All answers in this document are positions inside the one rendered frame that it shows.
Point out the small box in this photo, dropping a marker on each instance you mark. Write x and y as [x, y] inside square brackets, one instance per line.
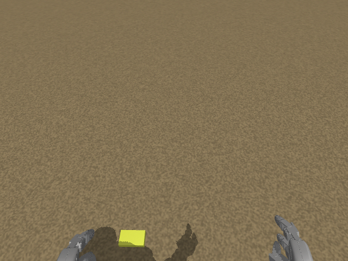
[132, 238]

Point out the right robot hand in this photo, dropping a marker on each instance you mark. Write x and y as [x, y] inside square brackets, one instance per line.
[295, 248]

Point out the left robot hand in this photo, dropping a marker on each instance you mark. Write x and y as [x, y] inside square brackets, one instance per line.
[76, 245]

